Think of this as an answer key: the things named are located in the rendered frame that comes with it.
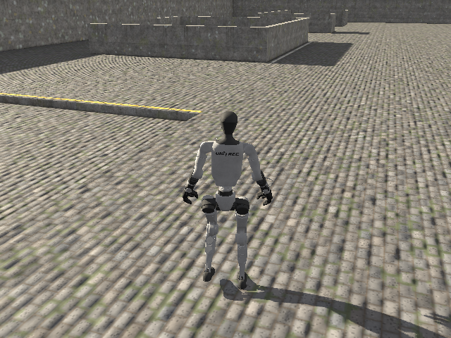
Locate robot left thigh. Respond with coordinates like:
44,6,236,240
202,195,218,236

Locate robot left hand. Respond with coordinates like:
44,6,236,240
182,188,198,204

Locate robot right hand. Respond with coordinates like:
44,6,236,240
257,190,273,206

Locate robot right forearm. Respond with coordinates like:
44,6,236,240
257,171,270,194

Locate left robot upper arm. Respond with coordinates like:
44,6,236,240
192,141,214,179

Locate robot right thigh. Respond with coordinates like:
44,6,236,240
235,196,249,246

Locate robot left forearm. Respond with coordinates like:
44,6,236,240
185,168,199,193

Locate right robot upper arm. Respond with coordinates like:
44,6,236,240
242,142,263,181

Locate robot thigh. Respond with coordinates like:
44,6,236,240
235,196,249,246
202,195,218,236

